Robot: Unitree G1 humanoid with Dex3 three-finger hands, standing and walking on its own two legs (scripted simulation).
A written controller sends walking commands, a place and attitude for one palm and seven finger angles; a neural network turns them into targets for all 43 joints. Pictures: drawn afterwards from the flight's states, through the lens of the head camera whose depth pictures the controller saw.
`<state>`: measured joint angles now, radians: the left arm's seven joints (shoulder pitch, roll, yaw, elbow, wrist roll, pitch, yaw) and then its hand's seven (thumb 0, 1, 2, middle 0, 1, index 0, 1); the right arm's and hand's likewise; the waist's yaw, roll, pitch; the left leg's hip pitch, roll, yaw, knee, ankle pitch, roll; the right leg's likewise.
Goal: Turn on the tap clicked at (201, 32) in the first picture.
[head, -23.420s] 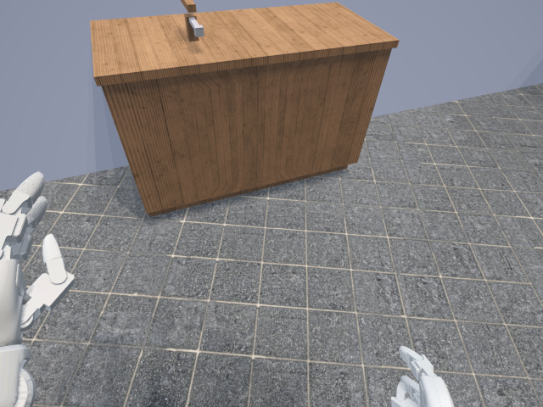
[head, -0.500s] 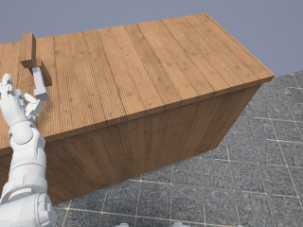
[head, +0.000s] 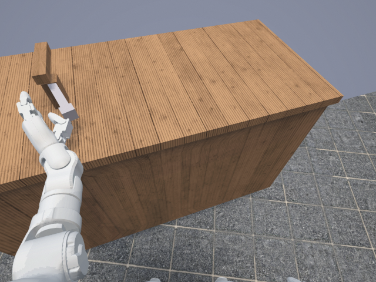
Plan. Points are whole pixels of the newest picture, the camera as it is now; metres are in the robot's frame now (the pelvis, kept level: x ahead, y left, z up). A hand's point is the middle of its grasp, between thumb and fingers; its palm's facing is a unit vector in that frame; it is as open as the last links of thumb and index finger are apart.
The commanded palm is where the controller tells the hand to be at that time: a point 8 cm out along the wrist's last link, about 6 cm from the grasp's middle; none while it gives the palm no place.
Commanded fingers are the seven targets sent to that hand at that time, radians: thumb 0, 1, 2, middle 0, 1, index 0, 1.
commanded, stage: push the lever round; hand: left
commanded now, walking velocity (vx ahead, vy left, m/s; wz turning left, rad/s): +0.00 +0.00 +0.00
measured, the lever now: (68, 112) +0.45 +0.28 +0.09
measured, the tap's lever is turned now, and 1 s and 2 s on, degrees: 17 51 79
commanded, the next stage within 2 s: lift the hand up off the lever in 1.88 s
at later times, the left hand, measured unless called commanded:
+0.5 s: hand (88, 114) +0.45 +0.24 +0.09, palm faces +0.76 -0.65 -0.05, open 7.6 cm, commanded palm +0.41 +0.25 +0.09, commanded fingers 0.00 0.90 0.90 -0.15 -0.15 -0.15 -0.15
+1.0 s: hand (103, 104) +0.49 +0.21 +0.09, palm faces +0.81 -0.58 -0.09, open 7.6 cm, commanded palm +0.44 +0.23 +0.09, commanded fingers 0.00 0.90 0.90 -0.15 -0.15 -0.15 -0.15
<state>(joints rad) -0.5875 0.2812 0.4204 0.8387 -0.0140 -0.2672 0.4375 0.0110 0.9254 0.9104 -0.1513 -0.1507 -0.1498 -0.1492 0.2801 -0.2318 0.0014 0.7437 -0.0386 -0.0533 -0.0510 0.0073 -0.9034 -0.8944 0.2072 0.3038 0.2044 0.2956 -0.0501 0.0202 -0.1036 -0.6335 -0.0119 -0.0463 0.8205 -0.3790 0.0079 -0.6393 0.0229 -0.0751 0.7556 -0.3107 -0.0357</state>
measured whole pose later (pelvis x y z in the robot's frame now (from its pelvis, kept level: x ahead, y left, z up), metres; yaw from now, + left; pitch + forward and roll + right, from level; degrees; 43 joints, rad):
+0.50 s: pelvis -0.01 -0.01 +0.00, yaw +0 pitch +13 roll -1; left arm -0.74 0.25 0.44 0.99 0.07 -0.29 0.67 0.02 0.94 0.91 -0.15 -0.15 -0.15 -0.15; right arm 0.32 -0.23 -0.02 0.77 -0.08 -0.03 -0.02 0.01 -0.90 -0.89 0.21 0.30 0.20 0.30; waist -0.09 0.02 -0.12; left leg -0.69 -0.01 -0.05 0.84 -0.37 0.00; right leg -0.70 0.03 -0.07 0.78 -0.31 -0.05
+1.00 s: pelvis +0.00 -0.02 -0.01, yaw -1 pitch +16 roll -1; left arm -0.90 0.27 0.52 1.13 0.14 -0.23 0.82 -0.01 0.93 0.92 -0.15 -0.15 -0.15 -0.15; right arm 0.32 -0.23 -0.03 0.77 -0.11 -0.01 0.01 0.01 -0.90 -0.89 0.21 0.30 0.20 0.30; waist -0.13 0.03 -0.14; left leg -0.75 0.01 -0.05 0.85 -0.38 -0.01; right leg -0.76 0.04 -0.08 0.79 -0.31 -0.06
